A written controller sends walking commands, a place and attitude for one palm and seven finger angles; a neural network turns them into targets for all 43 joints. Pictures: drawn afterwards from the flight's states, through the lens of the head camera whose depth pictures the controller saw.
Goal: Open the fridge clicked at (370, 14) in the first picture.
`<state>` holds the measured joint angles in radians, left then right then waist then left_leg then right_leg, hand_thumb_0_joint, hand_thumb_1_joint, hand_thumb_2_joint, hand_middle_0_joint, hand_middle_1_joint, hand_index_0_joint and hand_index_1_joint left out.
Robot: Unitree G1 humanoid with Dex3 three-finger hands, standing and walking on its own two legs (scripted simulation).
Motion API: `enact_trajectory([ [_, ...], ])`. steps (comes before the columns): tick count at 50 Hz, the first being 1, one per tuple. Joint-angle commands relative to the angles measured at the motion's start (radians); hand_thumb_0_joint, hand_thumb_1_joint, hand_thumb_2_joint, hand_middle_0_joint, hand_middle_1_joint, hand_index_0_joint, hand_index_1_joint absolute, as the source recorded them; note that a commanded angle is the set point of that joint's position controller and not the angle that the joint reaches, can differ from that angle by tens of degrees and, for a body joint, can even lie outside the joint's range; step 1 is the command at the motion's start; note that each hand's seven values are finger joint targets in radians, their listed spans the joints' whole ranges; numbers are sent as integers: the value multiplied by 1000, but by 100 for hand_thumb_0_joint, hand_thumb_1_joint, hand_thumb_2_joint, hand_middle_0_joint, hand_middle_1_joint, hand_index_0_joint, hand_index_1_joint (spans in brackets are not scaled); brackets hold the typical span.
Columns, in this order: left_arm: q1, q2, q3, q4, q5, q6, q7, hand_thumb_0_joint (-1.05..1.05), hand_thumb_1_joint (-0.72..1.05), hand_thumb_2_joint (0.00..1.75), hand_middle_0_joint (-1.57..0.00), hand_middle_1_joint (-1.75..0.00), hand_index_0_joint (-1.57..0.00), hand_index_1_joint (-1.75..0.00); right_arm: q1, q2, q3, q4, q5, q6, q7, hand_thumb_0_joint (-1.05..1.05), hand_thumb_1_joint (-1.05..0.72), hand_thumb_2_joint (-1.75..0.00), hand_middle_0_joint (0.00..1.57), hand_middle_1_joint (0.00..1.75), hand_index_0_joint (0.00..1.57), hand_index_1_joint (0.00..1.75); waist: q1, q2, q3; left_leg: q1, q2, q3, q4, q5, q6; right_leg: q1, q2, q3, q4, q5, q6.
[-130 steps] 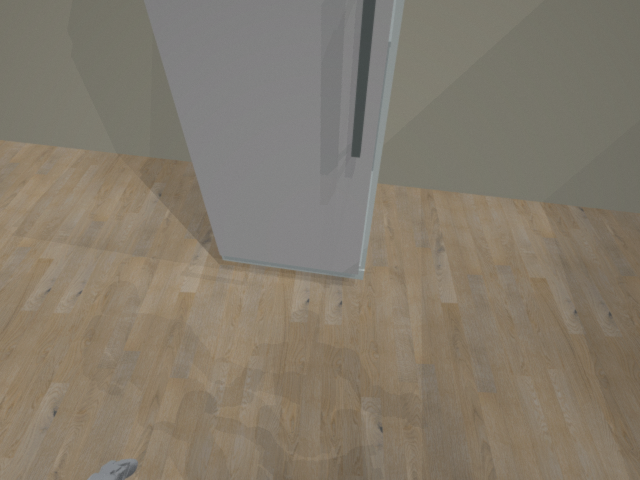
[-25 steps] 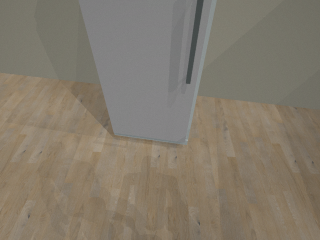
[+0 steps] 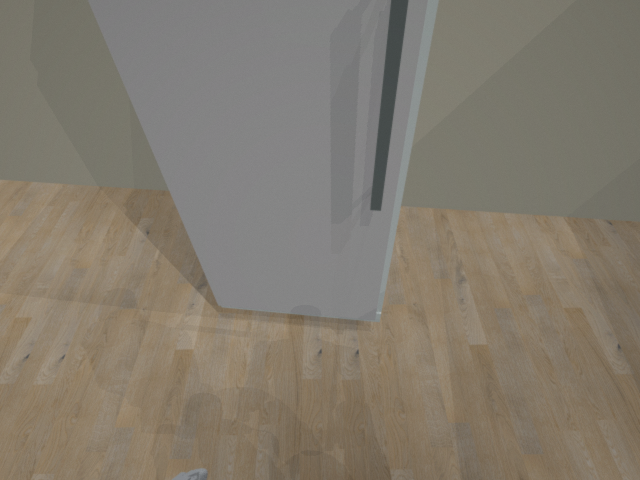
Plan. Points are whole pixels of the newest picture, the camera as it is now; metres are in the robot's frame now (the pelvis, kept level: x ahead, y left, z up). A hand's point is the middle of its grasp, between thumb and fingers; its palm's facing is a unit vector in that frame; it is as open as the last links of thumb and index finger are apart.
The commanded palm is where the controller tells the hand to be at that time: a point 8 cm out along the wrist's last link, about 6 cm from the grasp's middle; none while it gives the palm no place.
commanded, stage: take the last steps up to it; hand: right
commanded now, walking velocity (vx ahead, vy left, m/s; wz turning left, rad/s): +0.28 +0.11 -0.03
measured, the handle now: (386, 104) +0.66 -0.10 +0.13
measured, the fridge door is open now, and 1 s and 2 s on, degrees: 0 0 0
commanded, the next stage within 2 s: come to a stop and stand still in 0.26 s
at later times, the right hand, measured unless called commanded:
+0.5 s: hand (401, 464) +0.18 -0.10 -0.16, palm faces +0.08 +0.98 -0.18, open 7.4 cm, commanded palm none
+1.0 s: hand (418, 415) +0.25 -0.14 -0.17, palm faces +0.03 +0.95 -0.32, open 7.4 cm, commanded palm none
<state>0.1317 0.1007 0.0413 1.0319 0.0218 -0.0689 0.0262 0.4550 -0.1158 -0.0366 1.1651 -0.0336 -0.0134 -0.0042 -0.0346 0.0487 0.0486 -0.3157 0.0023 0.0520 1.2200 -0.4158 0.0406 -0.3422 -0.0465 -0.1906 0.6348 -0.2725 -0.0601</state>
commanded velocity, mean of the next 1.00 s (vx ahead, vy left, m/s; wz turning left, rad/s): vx -0.06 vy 0.00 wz -0.01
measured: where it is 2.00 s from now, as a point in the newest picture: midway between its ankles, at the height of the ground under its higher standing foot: outside the picture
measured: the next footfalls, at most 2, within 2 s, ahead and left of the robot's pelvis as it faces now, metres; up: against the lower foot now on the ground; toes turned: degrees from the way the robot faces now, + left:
left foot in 0.28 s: +0.22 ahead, +0.19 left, +0.00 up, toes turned +6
right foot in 0.58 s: +0.29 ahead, -0.04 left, +0.00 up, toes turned -9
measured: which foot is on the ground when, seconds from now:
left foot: up 0.00-0.26, down 0.28-0.60, up 0.62-0.92, down 0.94-1.00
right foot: down 0.00-0.28, up 0.30-0.56, down 0.58-1.00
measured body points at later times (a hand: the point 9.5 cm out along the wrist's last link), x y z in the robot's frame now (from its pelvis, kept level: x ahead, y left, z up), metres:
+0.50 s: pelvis +0.18 +0.07 +0.01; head +0.21 +0.07 +0.46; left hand +0.22 +0.30 -0.14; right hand +0.18 -0.15 -0.14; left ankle +0.18 +0.18 -0.72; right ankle +0.19 -0.04 -0.69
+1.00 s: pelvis +0.17 +0.08 -0.02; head +0.17 +0.09 +0.43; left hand +0.29 +0.32 -0.15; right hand +0.25 -0.19 -0.14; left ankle +0.19 +0.24 -0.72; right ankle +0.25 -0.03 -0.72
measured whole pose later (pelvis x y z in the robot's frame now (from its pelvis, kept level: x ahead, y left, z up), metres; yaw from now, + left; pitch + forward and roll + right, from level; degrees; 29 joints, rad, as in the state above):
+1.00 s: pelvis +0.17 +0.08 -0.02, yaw -1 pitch -3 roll +0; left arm 0.15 0.20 0.07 0.89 0.02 0.04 -0.01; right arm 0.20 -0.24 -0.03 0.92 -0.04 0.01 -0.04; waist 0.01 -0.02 0.04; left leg -0.35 0.05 -0.05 0.78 -0.38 -0.04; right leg -0.45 -0.03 -0.08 0.77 -0.30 -0.01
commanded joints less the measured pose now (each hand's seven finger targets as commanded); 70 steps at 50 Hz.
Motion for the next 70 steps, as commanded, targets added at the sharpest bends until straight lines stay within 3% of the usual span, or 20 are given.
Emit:
enact_trajectory([
  [1,116,139,23,6,4,-8,7,0,90,90,-20,-30,-20,-30,65,-18,-19,-86,-6,5,18,0,-90,-90,20,30,20,30,-6,-155,58,-146,125,-42,-55,95,-30,-62,-269,275,-454,-90,-88],
  [12,141,223,56,-23,15,34,-15,0,90,90,-20,-30,-20,-30,-48,-123,-42,-146,-2,-16,31,0,-90,-90,20,30,20,30,-8,-119,-8,161,48,99,-720,207,-67,-5,-177,169,-201,-155,-17],
  [14,161,104,24,-51,1,30,-24,0,90,90,-20,-30,-20,-30,107,-287,-72,-100,-7,-37,11,0,-90,-90,20,30,20,30,-73,299,-82,410,349,-354,-930,64,55,-289,12,14,313,-319,53],
  [15,110,132,23,-87,-1,37,-23,0,90,90,-20,-30,-20,-30,125,-297,-66,-103,5,-34,-1,0,-90,-90,20,30,20,30,-82,238,-86,368,428,-457,-1008,52,124,-328,-8,110,469,-361,39],
  [21,159,78,-3,-9,-4,51,-18,0,90,90,-20,-30,-20,-30,-136,-155,-15,-148,-2,-45,-29,0,-90,-90,20,30,20,30,49,22,-20,118,295,-55,-891,787,102,-110,-56,140,264,-133,81],
  [25,154,97,0,-10,-16,75,-6,0,90,90,-20,-30,-20,-30,-127,-200,-32,-150,11,-7,-44,0,-90,-90,20,30,20,30,27,83,-70,222,257,-16,-759,968,88,-11,15,83,-7,30,91],
  [28,154,158,27,-30,-7,87,-2,0,90,90,-20,-30,-20,-30,-126,-199,-45,-167,20,19,-48,0,-90,-90,20,30,20,30,45,41,-83,103,227,-2,-650,809,26,172,-45,115,-145,458,64],
  [31,207,279,48,-27,-13,86,18,0,90,90,-20,-30,-20,-30,-137,-157,-33,-192,22,38,-60,0,-90,-90,20,30,20,30,87,-351,-200,-90,12,-34,-141,-282,-80,345,-371,403,-209,1289,-177],
  [35,43,226,48,-93,1,87,25,0,90,90,-20,-30,-20,-30,-173,-140,-51,-192,20,45,-42,0,-90,-90,20,30,20,30,42,-161,-146,-198,21,-83,-10,-147,-84,301,-276,272,-185,935,-156],
  [42,15,230,55,-111,8,91,7,0,90,90,-20,-30,-20,-30,-181,-118,-45,-224,16,66,-28,0,-90,-90,20,30,20,30,41,-218,-123,-44,31,-38,-279,-83,-77,153,-251,281,-276,438,-134],
  [43,-31,315,74,-129,-11,60,7,0,90,90,-20,-30,-20,-30,-110,-162,-15,-207,29,34,-51,0,-90,-90,20,30,20,30,-1,-156,-267,-91,82,-127,-501,-95,-42,296,-276,286,-50,666,-75],
  [44,-6,238,55,-175,-12,80,-20,0,90,90,-20,-30,-20,-30,-141,-190,-18,-273,12,27,-49,0,-90,-90,20,30,20,30,0,-21,-198,20,42,-82,-691,94,-38,62,-169,203,-20,312,-35],
  [46,15,130,30,-228,4,89,-37,0,90,90,-20,-30,-20,-30,-193,-293,-29,-310,-6,-2,-46,0,-90,-90,20,30,20,30,33,89,-79,-77,292,-395,-832,181,101,-66,25,94,165,-172,69],
  [48,101,119,34,-218,-1,96,-45,0,90,90,-20,-30,-20,-30,-263,-304,-13,-332,-15,1,-39,0,-90,-90,20,30,20,30,95,20,-101,-148,199,-256,-763,165,90,32,75,90,196,-123,74],
  [50,173,161,39,-217,-4,94,-36,0,90,90,-20,-30,-20,-30,-323,-277,-14,-351,-7,8,-43,0,-90,-90,20,30,20,30,117,255,-52,-242,159,-191,-708,25,50,92,40,127,89,-74,60],
  [54,158,261,39,-220,14,79,-27,0,90,90,-20,-30,-20,-30,-200,-187,-5,-349,13,54,-42,0,-90,-90,20,30,20,30,59,-331,90,-132,-46,-25,-267,-140,-31,-277,-193,579,-437,-538,-78],
  [58,52,244,28,-227,14,80,-20,0,90,90,-20,-30,-20,-30,15,-161,-10,-268,12,32,-19,0,-90,-90,20,30,20,30,-53,-134,-19,161,-14,-47,-508,-59,4,-379,-98,365,-277,-413,-32],
  [61,113,156,22,-218,-2,105,-27,0,90,90,-20,-30,-20,-30,-130,-261,-15,-326,8,5,-36,0,-90,-90,20,30,20,30,19,177,58,-213,334,-598,-1071,-444,153,-211,43,227,281,-151,51],
  [63,236,163,31,-155,2,107,-34,0,90,90,-20,-30,-20,-30,-270,-240,-12,-351,8,-5,-36,0,-90,-90,20,30,20,30,102,125,52,-268,233,-393,-1011,-215,120,-94,43,215,377,-63,51],
  [70,308,117,-7,-87,-6,58,-8,0,90,90,-20,-30,-20,-30,-128,-181,-7,-254,16,8,-34,0,-90,-90,20,30,20,30,51,-40,-12,-97,83,-207,-768,-9,25,176,4,207,-258,-2,32],
])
